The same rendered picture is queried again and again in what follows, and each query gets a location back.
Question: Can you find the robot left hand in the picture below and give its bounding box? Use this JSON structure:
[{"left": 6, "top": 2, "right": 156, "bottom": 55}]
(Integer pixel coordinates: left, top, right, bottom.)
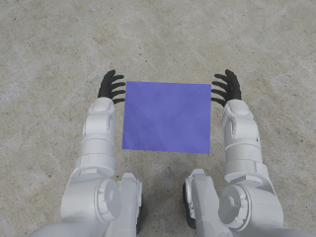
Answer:
[{"left": 98, "top": 69, "right": 125, "bottom": 104}]

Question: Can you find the right robot upper arm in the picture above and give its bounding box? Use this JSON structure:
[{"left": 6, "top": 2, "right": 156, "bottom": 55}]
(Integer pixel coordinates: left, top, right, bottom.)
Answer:
[{"left": 217, "top": 183, "right": 316, "bottom": 237}]

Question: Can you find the robot left foot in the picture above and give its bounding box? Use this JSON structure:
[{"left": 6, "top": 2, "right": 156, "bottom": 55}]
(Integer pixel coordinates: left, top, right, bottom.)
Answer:
[{"left": 136, "top": 193, "right": 143, "bottom": 235}]

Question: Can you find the left robot forearm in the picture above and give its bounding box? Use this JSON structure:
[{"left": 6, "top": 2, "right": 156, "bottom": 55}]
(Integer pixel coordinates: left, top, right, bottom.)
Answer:
[{"left": 60, "top": 97, "right": 117, "bottom": 216}]

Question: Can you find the carton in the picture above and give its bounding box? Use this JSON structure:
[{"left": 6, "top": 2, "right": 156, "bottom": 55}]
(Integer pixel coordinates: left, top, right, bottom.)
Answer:
[{"left": 121, "top": 81, "right": 211, "bottom": 154}]

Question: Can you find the robot right hand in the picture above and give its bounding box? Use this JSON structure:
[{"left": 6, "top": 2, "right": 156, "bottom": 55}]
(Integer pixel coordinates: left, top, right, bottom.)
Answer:
[{"left": 210, "top": 69, "right": 242, "bottom": 108}]

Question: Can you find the left robot upper arm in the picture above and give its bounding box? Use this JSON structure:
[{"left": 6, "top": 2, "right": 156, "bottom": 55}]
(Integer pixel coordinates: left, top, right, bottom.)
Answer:
[{"left": 28, "top": 177, "right": 122, "bottom": 237}]

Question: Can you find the robot right shin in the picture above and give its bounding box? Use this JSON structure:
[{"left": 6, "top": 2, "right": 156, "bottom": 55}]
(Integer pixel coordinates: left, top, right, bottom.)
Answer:
[{"left": 189, "top": 168, "right": 213, "bottom": 218}]

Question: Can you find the right robot forearm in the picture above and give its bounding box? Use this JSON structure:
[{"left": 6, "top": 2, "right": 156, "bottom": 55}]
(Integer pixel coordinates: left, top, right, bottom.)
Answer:
[{"left": 220, "top": 99, "right": 278, "bottom": 199}]

